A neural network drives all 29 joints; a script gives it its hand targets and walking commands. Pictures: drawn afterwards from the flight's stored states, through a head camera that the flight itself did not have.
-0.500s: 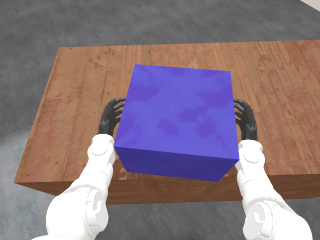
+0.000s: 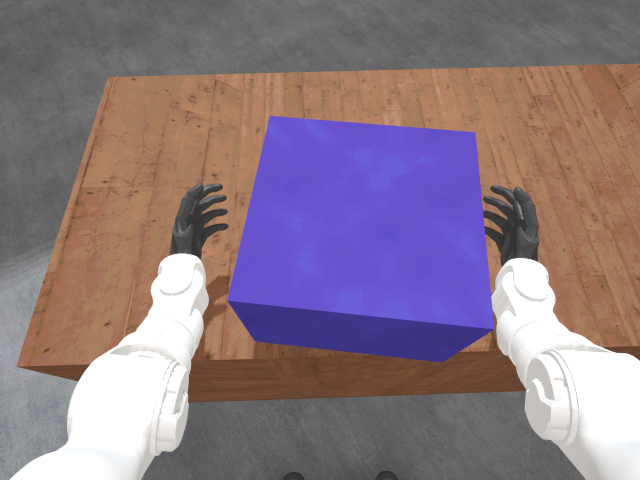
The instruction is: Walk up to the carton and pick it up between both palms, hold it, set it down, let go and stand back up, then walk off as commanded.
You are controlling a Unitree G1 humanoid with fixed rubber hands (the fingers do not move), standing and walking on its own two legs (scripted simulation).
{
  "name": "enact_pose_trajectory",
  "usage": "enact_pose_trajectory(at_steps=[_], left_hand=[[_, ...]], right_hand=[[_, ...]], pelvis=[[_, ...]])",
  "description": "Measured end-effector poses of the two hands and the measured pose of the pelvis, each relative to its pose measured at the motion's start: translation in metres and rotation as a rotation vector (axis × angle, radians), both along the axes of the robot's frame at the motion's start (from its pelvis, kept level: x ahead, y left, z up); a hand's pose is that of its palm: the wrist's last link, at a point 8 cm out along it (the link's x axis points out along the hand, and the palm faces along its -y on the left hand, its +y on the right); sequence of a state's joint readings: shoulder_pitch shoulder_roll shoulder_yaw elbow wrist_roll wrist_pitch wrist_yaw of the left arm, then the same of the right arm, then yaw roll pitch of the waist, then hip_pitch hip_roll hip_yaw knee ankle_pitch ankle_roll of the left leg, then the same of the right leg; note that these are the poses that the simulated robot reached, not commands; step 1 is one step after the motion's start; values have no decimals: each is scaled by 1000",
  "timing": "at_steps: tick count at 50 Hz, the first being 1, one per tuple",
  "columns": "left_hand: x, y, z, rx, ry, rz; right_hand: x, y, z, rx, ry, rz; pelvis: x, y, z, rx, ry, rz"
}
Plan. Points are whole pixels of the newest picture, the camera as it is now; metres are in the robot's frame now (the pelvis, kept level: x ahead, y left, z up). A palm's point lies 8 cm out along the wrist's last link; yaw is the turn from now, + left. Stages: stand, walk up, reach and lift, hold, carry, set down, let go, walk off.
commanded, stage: set down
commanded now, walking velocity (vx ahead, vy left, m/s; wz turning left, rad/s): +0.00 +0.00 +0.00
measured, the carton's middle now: (358, 242) +0.43 -0.02 -0.04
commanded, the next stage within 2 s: none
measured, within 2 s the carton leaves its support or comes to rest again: neither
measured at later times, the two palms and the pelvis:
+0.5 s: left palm (171, 315) +0.33 +0.22 -0.05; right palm (547, 346) +0.29 -0.25 -0.05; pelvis -0.03 +0.01 +0.00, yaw +0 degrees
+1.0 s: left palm (139, 352) +0.27 +0.24 -0.01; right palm (553, 374) +0.25 -0.24 -0.03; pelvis -0.07 +0.00 +0.00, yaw +0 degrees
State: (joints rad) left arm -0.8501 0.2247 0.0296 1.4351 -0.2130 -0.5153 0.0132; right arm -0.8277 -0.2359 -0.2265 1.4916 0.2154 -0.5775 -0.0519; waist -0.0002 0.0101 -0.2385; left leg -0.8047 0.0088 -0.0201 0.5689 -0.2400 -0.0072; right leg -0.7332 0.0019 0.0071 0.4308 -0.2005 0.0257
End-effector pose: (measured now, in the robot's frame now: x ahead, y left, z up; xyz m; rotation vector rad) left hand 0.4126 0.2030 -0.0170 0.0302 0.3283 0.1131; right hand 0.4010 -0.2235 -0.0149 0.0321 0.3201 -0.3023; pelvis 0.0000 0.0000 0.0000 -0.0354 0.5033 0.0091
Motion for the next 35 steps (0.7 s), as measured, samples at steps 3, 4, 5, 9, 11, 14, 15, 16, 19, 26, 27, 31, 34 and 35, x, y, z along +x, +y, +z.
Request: enact_pose_trajectory(at_steps=[3,4,5,9,11,14,15,16,19,26,27,31,34,35], left_hand=[[-1,1,-5,-2,10,1],[-2,1,-7,-3,15,0],[-3,2,-9,-3,19,-2],[-9,4,-19,7,33,-25],[-13,7,-23,9,27,-35],[-24,11,-28,8,19,-42],[-28,12,-30,10,22,-43],[-32,12,-31,11,24,-44],[-46,15,-30,11,0,-42],[-90,21,-32,23,0,-44],[-96,21,-31,22,0,-37],[-108,23,-18,1,-42,-11],[-113,24,-4,1,-85,-15],[-114,25,1,2,-95,-17]], right_hand=[[-3,-9,-2,-27,-2,-4],[-5,-12,-3,-40,0,-1],[-9,-14,-6,-52,3,1],[-30,-17,-22,-83,35,2],[-44,-18,-31,-91,58,-1],[-64,-19,-42,-94,86,4],[-69,-19,-45,-90,96,8],[-74,-19,-46,-86,99,13],[-84,-20,-40,-90,36,27],[-118,-27,-36,-85,22,22],[-121,-28,-36,-75,31,20],[-127,-31,-27,-47,15,21],[-128,-31,-19,-26,5,21],[-128,-31,-16,-16,3,18]], pelvis=[[-1,1,-1,-1,10,0],[-1,1,-1,-2,13,0],[-1,1,-1,-2,15,0],[-3,4,-2,-7,28,2],[-5,7,-3,-11,34,2],[-9,10,-3,-16,39,2],[-10,11,-3,-17,40,1],[-11,12,-3,-17,39,0],[-16,11,-3,-18,33,2],[-33,11,-4,-17,8,2],[-36,10,-4,-15,3,1],[-49,5,-4,-9,-20,2],[-56,2,-5,-6,-37,2],[-58,2,-5,-5,-42,2]])
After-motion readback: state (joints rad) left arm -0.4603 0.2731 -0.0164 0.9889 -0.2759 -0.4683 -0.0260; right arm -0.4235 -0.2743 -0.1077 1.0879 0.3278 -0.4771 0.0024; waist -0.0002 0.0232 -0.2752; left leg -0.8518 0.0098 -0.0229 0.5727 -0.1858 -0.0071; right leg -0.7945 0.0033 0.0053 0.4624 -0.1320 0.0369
